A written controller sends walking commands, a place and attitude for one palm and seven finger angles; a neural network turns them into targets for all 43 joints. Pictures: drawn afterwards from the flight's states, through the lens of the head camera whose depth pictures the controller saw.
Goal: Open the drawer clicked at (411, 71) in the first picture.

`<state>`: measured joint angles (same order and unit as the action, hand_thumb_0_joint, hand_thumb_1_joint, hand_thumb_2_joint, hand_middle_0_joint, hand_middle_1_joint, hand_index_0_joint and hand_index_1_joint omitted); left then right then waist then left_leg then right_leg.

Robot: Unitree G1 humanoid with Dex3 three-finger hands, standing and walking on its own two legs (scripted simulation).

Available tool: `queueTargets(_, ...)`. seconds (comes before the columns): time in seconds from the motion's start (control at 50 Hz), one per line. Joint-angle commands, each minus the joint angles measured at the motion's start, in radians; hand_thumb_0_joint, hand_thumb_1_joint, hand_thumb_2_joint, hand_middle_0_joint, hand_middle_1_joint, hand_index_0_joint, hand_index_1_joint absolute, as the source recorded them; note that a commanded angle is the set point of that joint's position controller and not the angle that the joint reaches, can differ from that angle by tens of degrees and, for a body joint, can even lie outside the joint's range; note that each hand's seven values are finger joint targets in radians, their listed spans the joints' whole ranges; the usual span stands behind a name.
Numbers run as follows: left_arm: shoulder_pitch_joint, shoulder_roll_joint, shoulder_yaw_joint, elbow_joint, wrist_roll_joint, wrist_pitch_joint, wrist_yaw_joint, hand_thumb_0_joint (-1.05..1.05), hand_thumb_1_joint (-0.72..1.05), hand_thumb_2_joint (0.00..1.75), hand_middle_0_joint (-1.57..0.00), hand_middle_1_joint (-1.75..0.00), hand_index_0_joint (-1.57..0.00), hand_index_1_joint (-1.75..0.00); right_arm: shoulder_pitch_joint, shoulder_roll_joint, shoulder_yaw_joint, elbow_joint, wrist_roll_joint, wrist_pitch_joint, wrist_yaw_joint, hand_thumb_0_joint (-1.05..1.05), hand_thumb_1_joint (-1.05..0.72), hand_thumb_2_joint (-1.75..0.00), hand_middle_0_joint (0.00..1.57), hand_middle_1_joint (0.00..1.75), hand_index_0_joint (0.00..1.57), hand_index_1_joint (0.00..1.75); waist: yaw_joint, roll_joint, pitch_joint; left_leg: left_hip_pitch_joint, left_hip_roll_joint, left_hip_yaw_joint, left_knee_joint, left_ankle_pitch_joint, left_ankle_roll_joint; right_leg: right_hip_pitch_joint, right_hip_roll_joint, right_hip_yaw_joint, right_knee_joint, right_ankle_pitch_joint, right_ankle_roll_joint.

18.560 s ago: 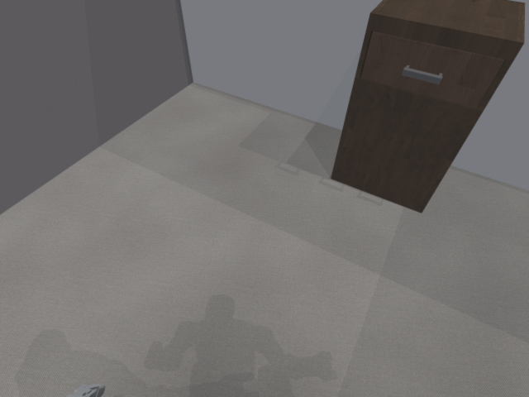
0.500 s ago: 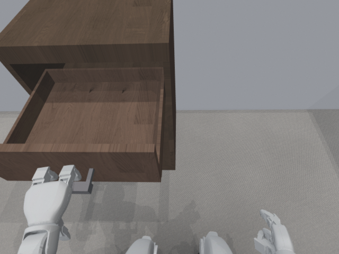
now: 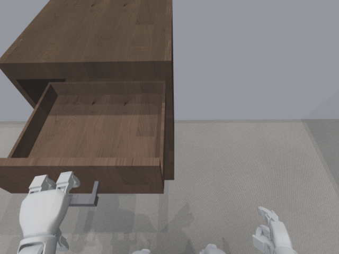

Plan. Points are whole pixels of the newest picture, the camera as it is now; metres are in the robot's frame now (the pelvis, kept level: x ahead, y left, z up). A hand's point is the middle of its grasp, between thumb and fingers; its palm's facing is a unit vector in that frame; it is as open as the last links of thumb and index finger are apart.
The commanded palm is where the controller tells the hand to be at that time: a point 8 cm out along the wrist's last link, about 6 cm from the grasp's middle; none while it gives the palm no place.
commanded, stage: lift the hand off the handle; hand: left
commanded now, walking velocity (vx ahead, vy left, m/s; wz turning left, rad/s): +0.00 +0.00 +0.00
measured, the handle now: (71, 192) +0.25 +0.27 -0.02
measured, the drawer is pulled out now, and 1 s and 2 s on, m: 0.29 0.29 0.29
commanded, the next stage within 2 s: draw the hand back to the body in 1.62 s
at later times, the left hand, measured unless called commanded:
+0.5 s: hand (50, 207) +0.20 +0.28 +0.03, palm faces -0.01 -0.04 -1.00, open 13.6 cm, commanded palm +0.18 +0.27 +0.09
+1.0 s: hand (35, 201) +0.20 +0.28 +0.07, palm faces +0.04 -0.05 -1.00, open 13.8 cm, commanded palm +0.18 +0.28 +0.13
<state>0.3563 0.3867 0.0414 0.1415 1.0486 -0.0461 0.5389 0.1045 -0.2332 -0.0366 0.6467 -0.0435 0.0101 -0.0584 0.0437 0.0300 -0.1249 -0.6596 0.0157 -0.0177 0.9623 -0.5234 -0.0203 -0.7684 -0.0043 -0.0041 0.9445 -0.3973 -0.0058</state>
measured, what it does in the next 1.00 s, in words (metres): stands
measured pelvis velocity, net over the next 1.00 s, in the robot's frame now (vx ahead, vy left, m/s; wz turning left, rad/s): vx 0.01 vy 0.00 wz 0.00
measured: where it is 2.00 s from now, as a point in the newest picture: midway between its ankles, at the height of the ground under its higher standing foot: outside the picture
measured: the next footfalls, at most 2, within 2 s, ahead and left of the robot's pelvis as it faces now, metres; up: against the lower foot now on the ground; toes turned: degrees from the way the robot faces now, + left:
none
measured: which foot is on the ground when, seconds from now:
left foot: down 0.00-1.00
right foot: down 0.00-1.00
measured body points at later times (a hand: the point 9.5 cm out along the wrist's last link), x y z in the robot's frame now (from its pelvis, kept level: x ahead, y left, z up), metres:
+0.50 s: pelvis +0.01 +0.00 +0.02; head +0.05 -0.02 +0.47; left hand +0.20 +0.28 +0.08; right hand +0.22 -0.22 -0.08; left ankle -0.03 +0.13 -0.68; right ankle +0.04 -0.12 -0.68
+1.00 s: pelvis +0.01 +0.00 +0.04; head +0.03 -0.02 +0.48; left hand +0.19 +0.28 +0.12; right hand +0.22 -0.22 -0.06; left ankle -0.03 +0.13 -0.68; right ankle +0.04 -0.12 -0.68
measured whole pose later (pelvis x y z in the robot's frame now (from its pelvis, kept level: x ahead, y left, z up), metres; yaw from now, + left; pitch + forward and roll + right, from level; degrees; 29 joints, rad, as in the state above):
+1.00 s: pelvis +0.01 +0.00 +0.04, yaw +0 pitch +5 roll +0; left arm 0.40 0.44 0.08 -0.06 0.97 -0.04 0.34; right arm 0.10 -0.24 -0.03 0.65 -0.03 0.02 -0.05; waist 0.09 0.06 -0.06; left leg -0.37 0.01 -0.02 0.70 -0.42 -0.02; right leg -0.48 -0.01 0.00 0.70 -0.31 0.00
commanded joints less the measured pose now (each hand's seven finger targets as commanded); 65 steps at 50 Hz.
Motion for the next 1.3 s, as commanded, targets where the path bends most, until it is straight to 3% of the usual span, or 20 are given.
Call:
queueTargets(0.0,-0.064,0.176,0.116,-0.256,-0.01,0.025,0.047,0.0,-0.5,0.3,-0.3,-1.2,-0.3,-1.2,-0.09,-0.117,-0.036,-0.16,-0.001,-0.053,-0.007,0.0,-0.9,-0.9,0.2,0.3,0.2,0.3,0.006,0.032,-0.231,0.124,-0.046,0.038,-0.173,0.341,0.031,0.234,0.025,-0.028,-0.148,0.23,-0.034)
queueTargets(0.04,-0.041,0.2,0.138,-0.258,-0.01,0.037,0.033,0.0,-0.5,0.3,-0.3,-1.2,-0.3,-1.2,-0.095,-0.119,-0.031,-0.164,-0.001,-0.045,-0.007,0.0,-0.9,-0.9,0.2,0.3,0.2,0.3,0.014,0.021,-0.226,0.138,-0.043,0.037,-0.186,0.371,0.031,0.256,0.024,-0.022,-0.157,0.257,-0.034)
queueTargets(0.06,-0.031,0.181,0.12,-0.254,-0.013,0.045,0.021,0.0,-0.5,0.3,-0.3,-1.2,-0.3,-1.2,-0.094,-0.118,-0.032,-0.168,0.0,-0.044,-0.007,0.0,-0.9,-0.9,0.2,0.3,0.2,0.3,0.011,-0.005,-0.208,0.131,-0.044,0.037,-0.192,0.356,0.032,0.266,0.025,-0.025,-0.166,0.254,-0.032)
queueTargets(0.12,-0.053,0.163,0.093,-0.271,-0.014,0.048,-0.01,0.0,-0.5,0.3,-0.3,-1.2,-0.3,-1.2,-0.098,-0.12,-0.03,-0.172,0.003,-0.044,-0.007,0.0,-0.9,-0.9,0.2,0.3,0.2,0.3,0.004,0.002,-0.178,0.154,-0.039,0.035,-0.215,0.362,0.032,0.268,0.024,-0.023,-0.19,0.251,-0.033)
queueTargets(0.16,-0.018,0.169,0.096,-0.283,-0.016,0.046,-0.029,0.0,-0.5,0.3,-0.3,-1.2,-0.3,-1.2,-0.097,-0.114,-0.03,-0.174,0.002,-0.044,-0.006,0.0,-0.9,-0.9,0.2,0.3,0.2,0.3,0.015,-0.011,-0.178,0.167,-0.04,0.036,-0.227,0.367,0.032,0.296,0.023,-0.024,-0.199,0.258,-0.031)
queueTargets(0.24,-0.014,0.187,0.108,-0.307,-0.009,0.032,-0.046,0.0,-0.5,0.3,-0.3,-1.2,-0.3,-1.2,-0.101,-0.11,-0.022,-0.177,-0.001,-0.041,-0.002,0.0,-0.9,-0.9,0.2,0.3,0.2,0.3,0.023,0.017,-0.157,0.184,-0.04,0.035,-0.246,0.369,0.03,0.305,0.022,-0.018,-0.214,0.247,-0.034)
queueTargets(0.28,-0.033,0.162,0.084,-0.328,-0.009,0.023,-0.052,0.0,-0.5,0.3,-0.3,-1.2,-0.3,-1.2,-0.102,-0.108,-0.024,-0.179,-0.003,-0.043,0.001,0.0,-0.9,-0.9,0.2,0.3,0.2,0.3,0.019,0.017,-0.153,0.192,-0.041,0.035,-0.251,0.361,0.03,0.304,0.022,-0.021,-0.22,0.24,-0.032)
queueTargets(0.42,-0.074,0.211,0.131,-0.33,-0.019,0.015,-0.066,0.0,-0.5,0.3,-0.3,-1.2,-0.3,-1.2,-0.099,-0.109,-0.027,-0.17,-0.003,-0.044,-0.006,0.0,-0.9,-0.9,0.2,0.3,0.2,0.3,0.025,0.02,-0.155,0.215,-0.045,0.036,-0.273,0.379,0.029,0.355,0.022,-0.008,-0.248,0.277,-0.034)
queueTargets(0.46,-0.062,0.197,0.12,-0.349,-0.025,0.007,-0.069,0.0,-0.5,0.3,-0.3,-1.2,-0.3,-1.2,-0.102,-0.103,-0.029,-0.169,-0.002,-0.047,-0.006,0.0,-0.9,-0.9,0.2,0.3,0.2,0.3,0.025,0.007,-0.167,0.227,-0.046,0.038,-0.271,0.388,0.031,0.363,0.02,-0.008,-0.249,0.293,-0.03)
queueTargets(0.62,0.014,0.24,0.185,-0.362,-0.053,0.006,-0.083,0.0,-0.5,0.3,-0.3,-1.2,-0.3,-1.2,-0.116,-0.107,-0.028,-0.166,0.001,-0.041,-0.008,0.0,-0.9,-0.9,0.2,0.3,0.2,0.3,0.045,0.019,-0.153,0.229,-0.049,0.041,-0.303,0.411,0.029,0.429,0.015,0.012,-0.279,0.351,-0.031)
queueTargets(0.7,-0.007,0.23,0.166,-0.366,-0.063,0.008,-0.103,0.0,-0.5,0.3,-0.3,-1.2,-0.3,-1.2,-0.122,-0.107,-0.028,-0.159,0.007,-0.043,-0.006,0.0,-0.9,-0.9,0.2,0.3,0.2,0.3,0.034,0.007,-0.122,0.237,-0.045,0.04,-0.32,0.389,0.03,0.418,0.015,0.004,-0.294,0.312,-0.026)
queueTargets(0.78,0.025,0.233,0.164,-0.377,-0.076,0.01,-0.129,0.0,-0.5,0.3,-0.3,-1.2,-0.3,-1.2,-0.127,-0.11,-0.023,-0.165,0.007,-0.043,-0.006,0.0,-0.9,-0.9,0.2,0.3,0.2,0.3,0.041,-0.024,-0.112,0.244,-0.046,0.04,-0.338,0.379,0.034,0.444,0.011,0.008,-0.315,0.305,-0.022)
queueTargets(0.84,-0.032,0.251,0.167,-0.38,-0.072,0.006,-0.142,0.0,-0.5,0.3,-0.3,-1.2,-0.3,-1.2,-0.131,-0.11,-0.019,-0.16,0.007,-0.043,-0.009,0.0,-0.9,-0.9,0.2,0.3,0.2,0.3,0.037,-0.003,-0.076,0.249,-0.045,0.037,-0.359,0.346,0.032,0.435,0.009,0.006,-0.334,0.255,-0.023)
queueTargets(0.92,-0.049,0.259,0.172,-0.406,-0.072,0.001,-0.155,0.0,-0.5,0.3,-0.3,-1.2,-0.3,-1.2,-0.131,-0.108,-0.02,-0.161,0.007,-0.045,-0.011,0.0,-0.9,-0.9,0.2,0.3,0.2,0.3,0.044,0.026,-0.098,0.282,-0.044,0.036,-0.376,0.372,0.03,0.46,0.013,0.004,-0.351,0.259,-0.028)
queueTargets(0.96,-0.035,0.228,0.145,-0.407,-0.078,0.003,-0.163,0.0,-0.5,0.3,-0.3,-1.2,-0.3,-1.2,-0.133,-0.104,-0.02,-0.164,0.009,-0.046,-0.007,0.0,-0.9,-0.9,0.2,0.3,0.2,0.3,0.045,0.005,-0.095,0.288,-0.043,0.036,-0.383,0.374,0.03,0.464,0.012,-0.004,-0.354,0.259,-0.024)
queueTargets(1.04,-0.091,0.264,0.162,-0.403,-0.072,0.016,-0.179,0.0,-0.5,0.3,-0.3,-1.2,-0.3,-1.2,-0.141,-0.105,-0.011,-0.159,0.012,-0.042,-0.009,0.0,-0.9,-0.9,0.2,0.3,0.2,0.3,0.047,0.025,-0.069,0.293,-0.041,0.033,-0.41,0.368,0.027,0.474,0.013,-0.005,-0.372,0.236,-0.026)
queueTargets(1.1,-0.113,0.23,0.118,-0.416,-0.075,0.023,-0.198,0.0,-0.5,0.3,-0.3,-1.2,-0.3,-1.2,-0.147,-0.103,-0.013,-0.161,0.016,-0.045,-0.006,0.0,-0.9,-0.9,0.2,0.3,0.2,0.3,0.046,0.034,-0.07,0.316,-0.041,0.033,-0.429,0.372,0.026,0.484,0.015,-0.012,-0.387,0.228,-0.027)
queueTargets(1.18,-0.121,0.229,0.104,-0.432,-0.076,0.035,-0.225,0.0,-0.5,0.3,-0.3,-1.2,-0.3,-1.2,-0.144,-0.103,-0.008,-0.165,0.014,-0.046,-0.003,0.0,-0.9,-0.9,0.2,0.3,0.2,0.3,0.053,0.015,-0.067,0.334,-0.039,0.034,-0.449,0.399,0.028,0.515,0.014,-0.014,-0.406,0.251,-0.025)
queueTargets(1.22,-0.102,0.283,0.157,-0.432,-0.075,0.045,-0.235,0.0,-0.5,0.3,-0.3,-1.2,-0.3,-1.2,-0.154,-0.108,-0.006,-0.164,0.014,-0.038,-0.005,0.0,-0.9,-0.9,0.2,0.3,0.2,0.3,0.071,0.03,-0.067,0.337,-0.041,0.034,-0.466,0.409,0.025,0.556,0.015,0.0,-0.42,0.268,-0.032)
queueTargets(1.28,-0.057,0.24,0.129,-0.45,-0.083,0.047,-0.248,0.0,-0.5,0.3,-0.3,-1.2,-0.3,-1.2,-0.149,-0.097,-0.005,-0.171,0.017,-0.038,0.002,0.0,-0.9,-0.9,0.2,0.3,0.2,0.3,0.073,0.007,-0.074,0.352,-0.039,0.04,-0.473,0.437,0.028,0.572,0.013,-0.009,-0.423,0.299,-0.026)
